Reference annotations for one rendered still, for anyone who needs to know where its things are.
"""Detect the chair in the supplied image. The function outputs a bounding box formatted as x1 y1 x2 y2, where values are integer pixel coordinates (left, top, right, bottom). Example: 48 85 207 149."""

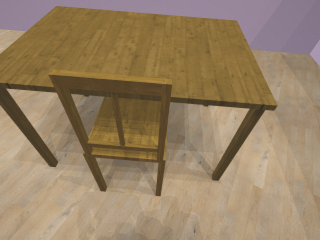
48 69 173 196

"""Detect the table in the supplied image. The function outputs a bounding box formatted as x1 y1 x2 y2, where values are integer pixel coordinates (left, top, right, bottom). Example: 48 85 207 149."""
0 6 278 181

